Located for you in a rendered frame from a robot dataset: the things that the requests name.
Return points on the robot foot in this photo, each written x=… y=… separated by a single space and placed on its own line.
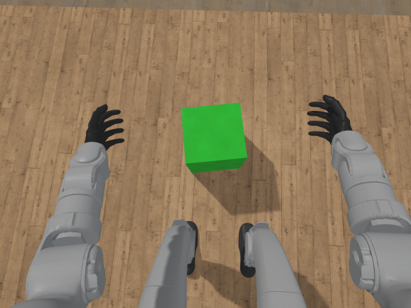
x=191 y=267
x=246 y=271

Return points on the left robot upper arm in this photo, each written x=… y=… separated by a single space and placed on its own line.
x=69 y=276

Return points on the left robot hand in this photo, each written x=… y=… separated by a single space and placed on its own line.
x=97 y=126

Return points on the right robot hand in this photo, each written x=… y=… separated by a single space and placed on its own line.
x=338 y=121

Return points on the robot right foot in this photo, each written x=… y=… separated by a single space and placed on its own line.
x=246 y=271

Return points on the left robot forearm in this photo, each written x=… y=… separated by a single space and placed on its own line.
x=77 y=214

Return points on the carton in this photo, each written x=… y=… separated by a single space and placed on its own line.
x=213 y=137

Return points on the robot left foot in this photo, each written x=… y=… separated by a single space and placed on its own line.
x=191 y=267

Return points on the right robot upper arm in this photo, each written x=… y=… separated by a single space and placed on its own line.
x=381 y=264

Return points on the right robot forearm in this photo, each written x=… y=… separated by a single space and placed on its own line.
x=370 y=198

